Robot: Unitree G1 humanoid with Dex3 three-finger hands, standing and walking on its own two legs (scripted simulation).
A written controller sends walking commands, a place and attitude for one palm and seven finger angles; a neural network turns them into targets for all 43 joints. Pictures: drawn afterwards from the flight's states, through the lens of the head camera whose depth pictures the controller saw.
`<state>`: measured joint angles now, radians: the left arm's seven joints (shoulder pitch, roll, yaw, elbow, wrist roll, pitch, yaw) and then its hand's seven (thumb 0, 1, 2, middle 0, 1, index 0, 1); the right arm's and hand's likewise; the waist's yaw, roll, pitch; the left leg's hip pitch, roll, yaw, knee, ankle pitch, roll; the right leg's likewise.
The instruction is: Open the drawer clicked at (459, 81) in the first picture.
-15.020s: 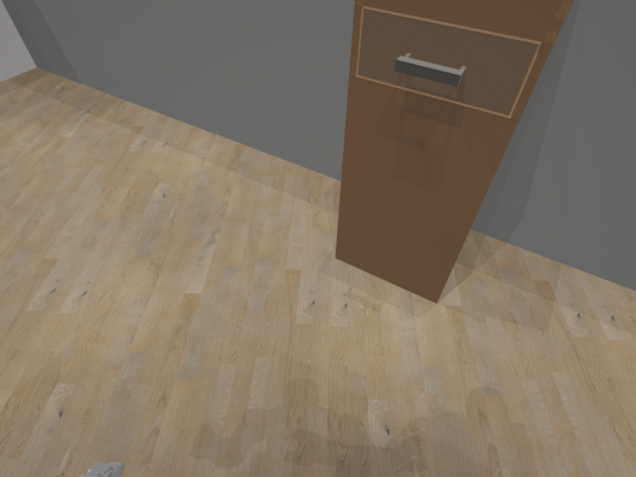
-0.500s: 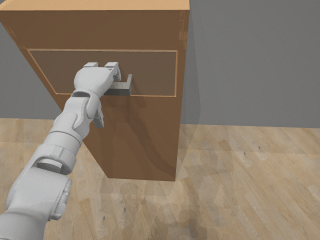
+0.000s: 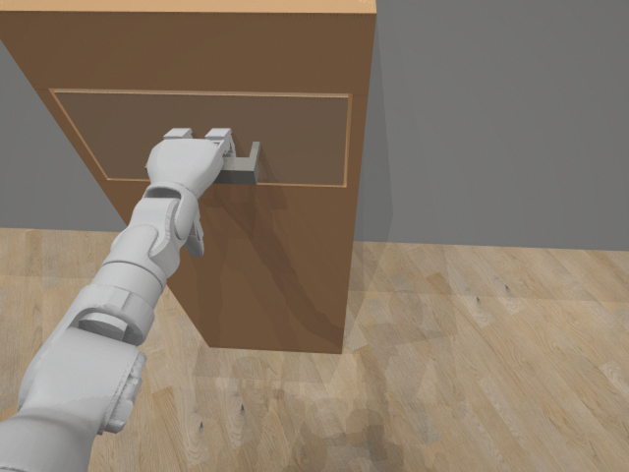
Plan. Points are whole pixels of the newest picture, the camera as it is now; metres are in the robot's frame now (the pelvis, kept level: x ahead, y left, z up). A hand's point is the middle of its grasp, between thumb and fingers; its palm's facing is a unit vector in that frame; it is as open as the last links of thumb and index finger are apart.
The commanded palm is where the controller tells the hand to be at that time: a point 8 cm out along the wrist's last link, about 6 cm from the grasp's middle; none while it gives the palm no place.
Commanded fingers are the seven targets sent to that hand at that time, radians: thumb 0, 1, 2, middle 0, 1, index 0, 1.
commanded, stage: lower the fingers behind the handle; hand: left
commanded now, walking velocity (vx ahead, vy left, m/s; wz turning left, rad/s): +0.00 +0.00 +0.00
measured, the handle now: (207, 158) +0.51 +0.15 +0.11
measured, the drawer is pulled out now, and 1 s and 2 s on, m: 0.00 0.00 0.10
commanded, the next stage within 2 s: close the thumb around the handle in 0.16 s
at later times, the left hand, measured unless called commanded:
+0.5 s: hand (198, 192) +0.47 +0.16 +0.08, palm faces -0.03 -0.04 -1.00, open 12.2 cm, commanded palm +0.45 +0.16 +0.15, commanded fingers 0.00 0.23 0.61 -0.35 -1.28 -0.35 -1.28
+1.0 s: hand (190, 195) +0.46 +0.17 +0.09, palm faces -0.02 -0.03 -1.00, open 5.9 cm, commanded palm +0.44 +0.17 +0.15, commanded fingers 0.00 0.90 0.90 -0.40 -1.35 -0.40 -1.35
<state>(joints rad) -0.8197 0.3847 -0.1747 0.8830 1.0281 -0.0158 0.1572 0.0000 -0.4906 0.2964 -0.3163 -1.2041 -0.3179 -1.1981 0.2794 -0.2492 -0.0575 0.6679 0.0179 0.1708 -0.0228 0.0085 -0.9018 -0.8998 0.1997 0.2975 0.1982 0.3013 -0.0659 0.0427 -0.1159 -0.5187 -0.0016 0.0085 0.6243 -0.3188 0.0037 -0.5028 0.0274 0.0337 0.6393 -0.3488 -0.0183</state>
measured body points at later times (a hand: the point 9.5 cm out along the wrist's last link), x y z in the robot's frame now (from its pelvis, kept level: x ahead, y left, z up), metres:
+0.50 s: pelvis +0.00 +0.00 +0.00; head +0.05 -0.02 +0.45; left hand +0.46 +0.16 +0.14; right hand +0.06 -0.26 -0.14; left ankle -0.01 +0.12 -0.72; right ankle -0.03 -0.11 -0.72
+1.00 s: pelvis +0.00 +0.00 +0.00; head +0.05 -0.01 +0.45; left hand +0.46 +0.17 +0.14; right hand +0.07 -0.26 -0.13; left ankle -0.01 +0.12 -0.72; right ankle -0.03 -0.11 -0.72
